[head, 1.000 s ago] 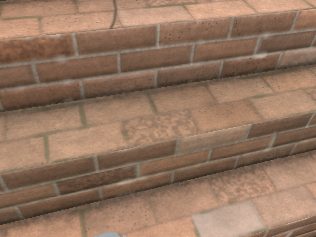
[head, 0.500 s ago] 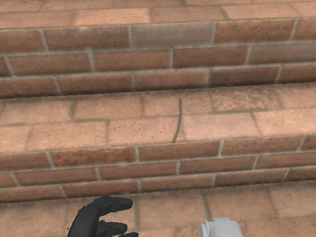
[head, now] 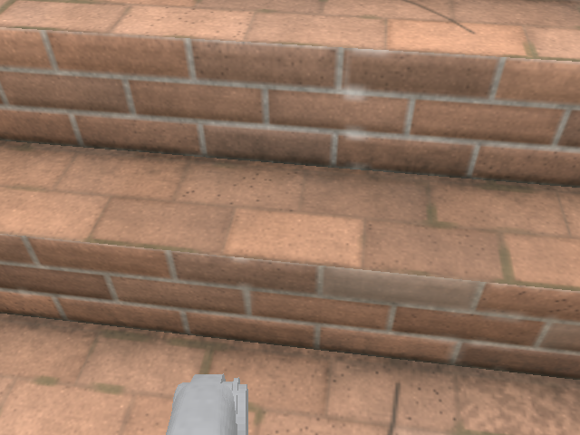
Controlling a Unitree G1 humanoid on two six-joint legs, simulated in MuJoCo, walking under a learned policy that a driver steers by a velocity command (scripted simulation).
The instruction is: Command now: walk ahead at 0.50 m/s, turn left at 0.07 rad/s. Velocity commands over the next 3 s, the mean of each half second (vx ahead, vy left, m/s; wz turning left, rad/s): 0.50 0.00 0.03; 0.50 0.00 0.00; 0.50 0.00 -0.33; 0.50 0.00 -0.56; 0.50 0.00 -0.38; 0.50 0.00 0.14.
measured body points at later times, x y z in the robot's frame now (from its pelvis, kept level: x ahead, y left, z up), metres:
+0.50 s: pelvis +0.24 +0.05 +0.22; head +0.22 +0.05 +0.67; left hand +0.46 +0.22 +0.14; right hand +0.15 -0.14 +0.06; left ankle +0.18 +0.13 -0.52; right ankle +0.34 -0.10 -0.17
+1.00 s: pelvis +0.43 +0.06 +0.43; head +0.41 +0.07 +0.88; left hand +0.37 +0.23 +0.26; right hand +0.63 -0.12 +0.33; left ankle +0.52 +0.20 +0.05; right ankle +0.37 -0.08 -0.30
